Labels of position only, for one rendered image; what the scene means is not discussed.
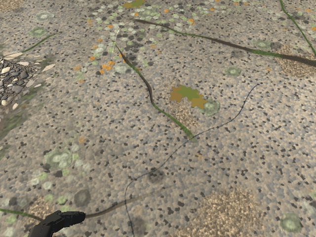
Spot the left robot hand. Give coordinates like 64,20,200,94
28,210,86,237

